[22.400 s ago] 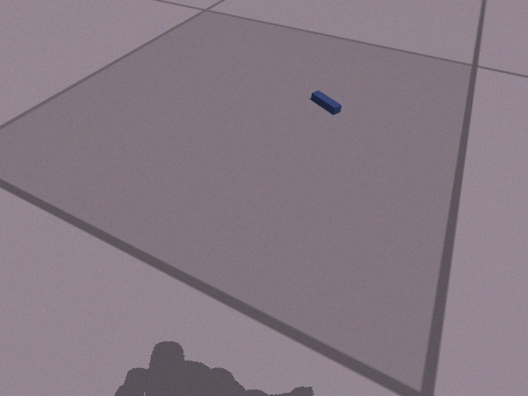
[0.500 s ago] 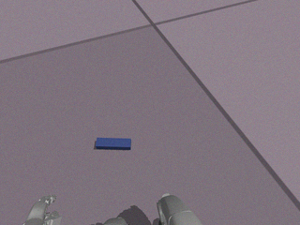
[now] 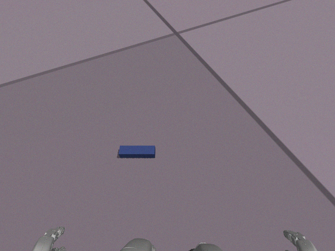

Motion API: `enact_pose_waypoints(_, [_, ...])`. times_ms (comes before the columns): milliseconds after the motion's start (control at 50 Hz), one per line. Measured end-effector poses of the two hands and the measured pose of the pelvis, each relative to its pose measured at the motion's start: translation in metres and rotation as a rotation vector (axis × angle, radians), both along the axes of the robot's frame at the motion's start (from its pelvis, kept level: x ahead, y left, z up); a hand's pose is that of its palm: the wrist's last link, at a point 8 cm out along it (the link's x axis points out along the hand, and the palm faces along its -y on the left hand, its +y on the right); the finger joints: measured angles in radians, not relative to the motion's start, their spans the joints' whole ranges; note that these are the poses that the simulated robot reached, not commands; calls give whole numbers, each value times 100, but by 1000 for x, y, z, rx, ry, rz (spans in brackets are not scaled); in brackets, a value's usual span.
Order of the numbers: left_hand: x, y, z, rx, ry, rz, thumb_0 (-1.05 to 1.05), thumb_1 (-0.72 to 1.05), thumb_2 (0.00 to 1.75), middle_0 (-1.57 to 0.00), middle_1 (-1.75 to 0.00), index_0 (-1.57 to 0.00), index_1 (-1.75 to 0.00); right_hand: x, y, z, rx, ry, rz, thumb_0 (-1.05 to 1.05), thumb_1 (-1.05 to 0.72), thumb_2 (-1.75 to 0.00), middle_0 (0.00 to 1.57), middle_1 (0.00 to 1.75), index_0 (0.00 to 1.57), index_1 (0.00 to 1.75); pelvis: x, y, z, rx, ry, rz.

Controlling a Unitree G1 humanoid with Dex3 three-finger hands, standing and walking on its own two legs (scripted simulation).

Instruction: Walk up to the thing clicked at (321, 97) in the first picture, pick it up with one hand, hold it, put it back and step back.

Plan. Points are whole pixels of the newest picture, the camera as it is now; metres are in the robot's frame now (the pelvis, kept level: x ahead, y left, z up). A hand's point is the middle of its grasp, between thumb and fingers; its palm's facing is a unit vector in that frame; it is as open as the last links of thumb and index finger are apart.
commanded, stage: walk up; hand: left
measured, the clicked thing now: (137, 151) +0.72 +0.23 -0.74
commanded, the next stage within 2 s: stand in 1.56 s
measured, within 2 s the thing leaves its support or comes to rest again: neither
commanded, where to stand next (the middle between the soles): +0.35 -0.02 m, yaw +2 degrees
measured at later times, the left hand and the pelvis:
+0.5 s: hand out of the picture -0.08 +0.23 -0.15, palm faces +0.01 -0.93 -0.38, open 7.4 cm; pelvis -0.10 -0.04 +0.00, yaw -1 degrees
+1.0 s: hand out of the picture +0.01 +0.26 -0.15, palm faces +0.02 -0.92 -0.39, open 7.4 cm; pelvis -0.07 -0.02 +0.00, yaw +1 degrees
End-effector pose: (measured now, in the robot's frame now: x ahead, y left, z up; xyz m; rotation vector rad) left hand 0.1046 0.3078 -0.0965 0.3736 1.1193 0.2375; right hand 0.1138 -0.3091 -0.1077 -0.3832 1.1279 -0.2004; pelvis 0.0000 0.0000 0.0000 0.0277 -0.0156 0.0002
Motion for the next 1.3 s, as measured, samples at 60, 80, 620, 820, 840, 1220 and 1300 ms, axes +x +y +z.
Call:
enact_pose_waypoints(60, [-10,6,-8,-11,-50,2,1,90,89,-21,-30,-21,-30,-25,0,-2,-39,18,30,1,-91,-90,21,30,20,30,-22,4,-8,-20,-4,39])
enact_pose_waypoints(80, [-15,9,-13,-19,-66,5,1,90,89,-21,-30,-21,-30,-34,1,-4,-51,25,36,1,-91,-90,21,30,20,30,-29,5,-12,-17,-13,50])
enact_pose_waypoints(620, [-189,-26,-2,-18,87,93,1,90,89,-21,-30,-21,-30,-140,-40,-4,27,42,-3,1,-91,-90,21,30,20,30,-100,-30,1,-35,-32,9])
enact_pose_waypoints(820, [-148,5,-14,-23,76,79,1,90,89,-20,-30,-20,-30,-130,1,0,46,37,4,1,-91,-90,21,30,20,30,-86,-10,-1,-29,-35,33])
enact_pose_waypoints(840, [-142,5,-13,-27,69,72,1,90,89,-20,-30,-20,-30,-130,2,2,46,36,1,1,-91,-90,21,30,20,30,-84,-10,1,-31,-34,32])
enact_pose_waypoints(1220, [-71,-37,-11,-59,-7,51,1,90,89,-20,-30,-21,-30,-79,-16,-13,52,57,-3,1,-91,-90,21,30,20,30,-50,-28,-2,-24,-21,42])
enact_pose_waypoints(1300, [-55,-38,-11,-78,-37,49,1,90,89,-20,-30,-21,-30,-74,-11,-8,53,62,5,1,-91,-90,21,30,20,30,-47,-28,2,-27,-19,44])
